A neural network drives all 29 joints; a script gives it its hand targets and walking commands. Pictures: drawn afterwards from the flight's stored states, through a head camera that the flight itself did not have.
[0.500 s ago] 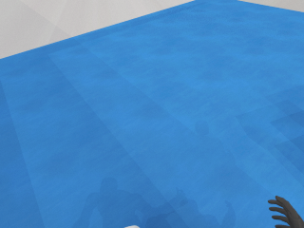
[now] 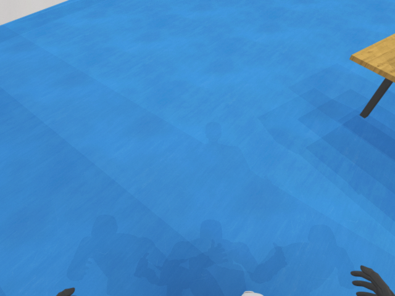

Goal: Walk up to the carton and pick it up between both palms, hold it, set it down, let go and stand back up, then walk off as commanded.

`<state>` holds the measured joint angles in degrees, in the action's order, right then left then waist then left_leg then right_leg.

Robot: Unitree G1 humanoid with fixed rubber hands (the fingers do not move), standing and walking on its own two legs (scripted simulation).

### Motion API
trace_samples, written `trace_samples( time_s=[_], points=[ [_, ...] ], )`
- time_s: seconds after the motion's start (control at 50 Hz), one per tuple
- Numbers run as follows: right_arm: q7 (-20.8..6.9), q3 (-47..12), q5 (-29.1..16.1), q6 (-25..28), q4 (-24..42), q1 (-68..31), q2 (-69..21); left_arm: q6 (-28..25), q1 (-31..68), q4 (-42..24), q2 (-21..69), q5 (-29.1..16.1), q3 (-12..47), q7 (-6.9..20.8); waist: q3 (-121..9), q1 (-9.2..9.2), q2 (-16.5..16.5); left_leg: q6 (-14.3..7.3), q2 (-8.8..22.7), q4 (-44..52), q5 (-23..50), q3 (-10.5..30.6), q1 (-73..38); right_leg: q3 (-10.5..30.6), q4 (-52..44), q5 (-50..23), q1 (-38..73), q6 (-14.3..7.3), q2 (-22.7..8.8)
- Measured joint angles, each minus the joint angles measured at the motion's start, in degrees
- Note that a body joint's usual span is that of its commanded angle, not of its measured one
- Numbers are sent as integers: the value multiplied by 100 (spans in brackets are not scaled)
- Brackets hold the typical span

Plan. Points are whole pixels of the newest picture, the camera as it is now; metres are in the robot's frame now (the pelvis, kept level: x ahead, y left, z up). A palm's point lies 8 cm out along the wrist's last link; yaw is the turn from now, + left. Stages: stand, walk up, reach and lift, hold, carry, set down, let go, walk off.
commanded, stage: walk up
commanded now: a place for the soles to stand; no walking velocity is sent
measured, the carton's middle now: out of the picture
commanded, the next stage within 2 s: none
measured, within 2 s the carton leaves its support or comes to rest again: neither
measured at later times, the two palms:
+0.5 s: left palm (106, 203) +0.34 +0.29 -0.12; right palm (382, 293) +0.16 -0.33 -0.08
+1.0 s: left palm (133, 135) +0.59 +0.27 -0.13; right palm (347, 216) +0.30 -0.29 -0.04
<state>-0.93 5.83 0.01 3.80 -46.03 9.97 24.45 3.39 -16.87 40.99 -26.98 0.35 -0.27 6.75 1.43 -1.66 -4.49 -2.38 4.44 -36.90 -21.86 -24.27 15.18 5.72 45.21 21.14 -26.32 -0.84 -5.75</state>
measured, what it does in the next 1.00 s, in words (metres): walks ahead, turning right: right foot, then left foot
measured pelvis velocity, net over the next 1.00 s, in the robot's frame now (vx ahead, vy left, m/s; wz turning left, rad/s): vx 0.39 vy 0.03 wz -0.35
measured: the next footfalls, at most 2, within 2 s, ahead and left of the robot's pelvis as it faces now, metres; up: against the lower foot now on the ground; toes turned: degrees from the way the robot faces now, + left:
right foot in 0.48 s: +0.23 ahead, -0.13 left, +0.00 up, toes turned -9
left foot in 0.72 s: +0.34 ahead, +0.12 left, +0.00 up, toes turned -11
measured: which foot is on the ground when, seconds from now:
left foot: down 0.00-0.50, up 0.52-0.70, down 0.72-1.00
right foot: down 0.00-0.22, up 0.24-0.46, down 0.48-0.74, up 0.76-1.00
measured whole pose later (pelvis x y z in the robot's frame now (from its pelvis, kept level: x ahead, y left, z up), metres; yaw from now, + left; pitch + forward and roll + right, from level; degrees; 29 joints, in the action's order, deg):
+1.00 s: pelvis +0.39 +0.03 +0.01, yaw -20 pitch +3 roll -4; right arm -0.3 4.6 0.0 5.4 -45.4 23.4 21.8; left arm 0.5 -10.4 43.1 -26.0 0.4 -0.3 3.5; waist 5.4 -0.5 -5.1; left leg -1.5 4.0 -33.3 -28.9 -8.4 7.2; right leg 5.3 58.7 15.5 -30.7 -0.7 3.2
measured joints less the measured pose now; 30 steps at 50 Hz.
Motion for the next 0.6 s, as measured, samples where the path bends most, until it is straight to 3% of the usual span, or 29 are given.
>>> trace_samples(
  time_s=[0.06,0.12,0.2,0.22,0.24,0.3,0.36,0.46,0.48,0.52,0.54,0.6],
  points=[
    [-6,-1,0,-18,-2,-85,60,-152,-198,28,149,0,-1,-64,9,-4,398,15,278,-977,-688,154,59,-22,196,298,180,98,247],
    [-61,-1,0,-15,3,-175,62,-179,-411,29,227,1,-1,-159,28,-2,587,60,-16,-1818,-1140,839,329,38,184,381,355,98,343],
    [-68,-2,-1,117,7,-273,67,-178,-546,24,176,1,-1,-252,25,11,673,61,-163,-964,-1149,1259,305,108,157,518,437,99,443],
    [-68,-3,0,158,4,-229,57,-168,-509,29,152,1,-1,-255,27,7,628,49,-179,-701,-599,1248,262,127,187,577,435,98,430],
    [-68,-2,0,179,0,-156,42,-161,-471,41,158,1,-1,-262,28,8,579,21,-189,-703,-501,1218,232,127,310,603,409,98,433],
    [-68,-2,0,182,-2,194,39,-160,-326,75,209,1,-1,-277,-10,13,438,-14,-185,-508,-734,1079,-68,110,1116,563,82,99,454],
    [-68,-3,0,181,-4,588,38,-160,-37,76,205,0,-1,-271,-11,11,267,35,-187,-115,-785,953,-458,104,1298,224,-221,99,454],
    [-68,-3,0,102,-3,1036,35,-175,492,71,202,0,0,-163,-10,82,60,142,-192,116,-1075,776,-973,-278,322,-348,-384,99,456],
    [-68,-2,0,83,-5,1085,41,-201,595,73,214,0,0,-159,-12,101,60,166,-160,-15,-1204,767,-980,-405,117,-137,-360,99,463],
    [-68,-3,0,-5,-6,977,62,-313,677,75,320,0,2,-158,200,95,316,172,233,-929,-1329,770,-909,-514,117,53,-68,106,715],
    [-68,-3,0,-12,-4,876,25,-358,637,80,331,0,-1,-165,275,88,348,197,301,-1793,-963,926,-680,-480,158,93,64,102,796],
    [-69,-71,0,20,7,388,-47,-371,295,84,332,1,-2,-362,380,91,297,363,55,-4007,-1124,1573,199,-284,136,293,462,39,866]
  ],
)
